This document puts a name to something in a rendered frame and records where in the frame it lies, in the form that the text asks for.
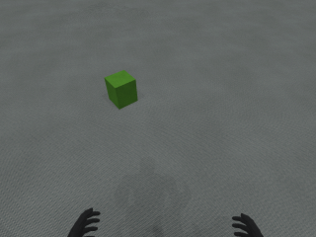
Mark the left robot hand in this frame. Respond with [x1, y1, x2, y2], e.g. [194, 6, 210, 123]
[67, 207, 101, 237]

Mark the carton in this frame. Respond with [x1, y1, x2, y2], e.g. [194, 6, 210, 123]
[105, 70, 138, 110]

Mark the right robot hand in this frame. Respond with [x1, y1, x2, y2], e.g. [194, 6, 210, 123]
[232, 213, 264, 237]

